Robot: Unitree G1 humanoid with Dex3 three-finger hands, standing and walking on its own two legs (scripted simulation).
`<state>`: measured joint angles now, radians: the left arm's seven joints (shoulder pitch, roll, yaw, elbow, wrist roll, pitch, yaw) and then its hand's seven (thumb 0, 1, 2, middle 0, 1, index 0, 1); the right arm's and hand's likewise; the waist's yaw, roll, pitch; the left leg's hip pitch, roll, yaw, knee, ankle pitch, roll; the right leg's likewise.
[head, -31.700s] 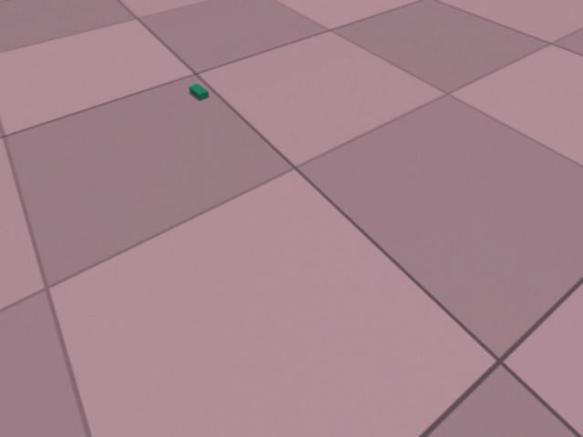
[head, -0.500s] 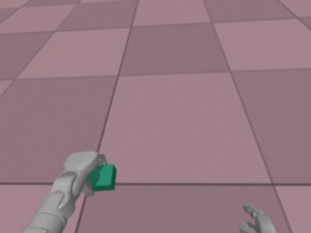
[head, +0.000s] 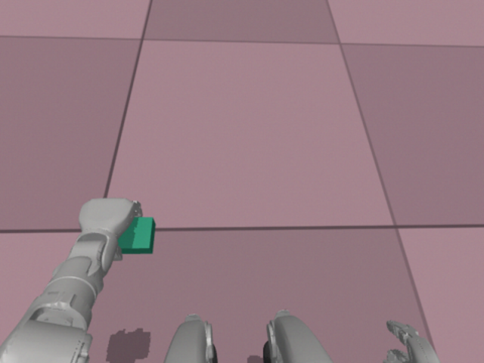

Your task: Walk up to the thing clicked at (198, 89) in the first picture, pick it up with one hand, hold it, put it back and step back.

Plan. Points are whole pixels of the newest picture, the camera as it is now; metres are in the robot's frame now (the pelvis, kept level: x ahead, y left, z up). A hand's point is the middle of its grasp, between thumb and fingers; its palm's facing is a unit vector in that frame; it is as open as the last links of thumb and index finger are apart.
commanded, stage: crouch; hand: left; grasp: from above
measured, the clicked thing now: (119, 235) +0.38 +0.23 -0.13
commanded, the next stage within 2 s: lower in 1.46 s
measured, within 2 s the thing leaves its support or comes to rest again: neither
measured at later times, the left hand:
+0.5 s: hand (142, 246) +0.43 +0.24 -0.33, palm faces -0.46 +0.02 -0.89, open 9.1 cm
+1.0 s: hand (149, 249) +0.46 +0.25 -0.45, palm faces -0.47 -0.01 -0.89, open 9.1 cm
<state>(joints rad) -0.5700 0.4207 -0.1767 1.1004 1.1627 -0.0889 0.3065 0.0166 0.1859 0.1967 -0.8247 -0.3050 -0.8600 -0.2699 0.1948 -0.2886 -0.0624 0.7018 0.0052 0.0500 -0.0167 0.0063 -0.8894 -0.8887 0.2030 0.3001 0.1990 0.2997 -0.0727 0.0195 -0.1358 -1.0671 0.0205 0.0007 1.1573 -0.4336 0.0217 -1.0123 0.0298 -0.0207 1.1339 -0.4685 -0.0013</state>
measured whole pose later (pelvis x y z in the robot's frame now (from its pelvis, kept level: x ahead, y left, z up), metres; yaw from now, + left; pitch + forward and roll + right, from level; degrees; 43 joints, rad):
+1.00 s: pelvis -0.03 +0.00 -0.28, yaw -7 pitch +39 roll -8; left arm -0.97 0.73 0.08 1.39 1.26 -0.20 0.35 0.01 0.16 0.28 -0.82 -0.34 -0.85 -0.30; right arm 0.15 -0.26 0.02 0.71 -0.11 -0.04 0.12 0.00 -0.91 -0.89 0.20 0.30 0.20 0.30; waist -0.21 0.00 -0.09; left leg -2.19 0.05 -0.07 2.18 -0.68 0.04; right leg -2.08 0.05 -0.11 2.12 -0.72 0.00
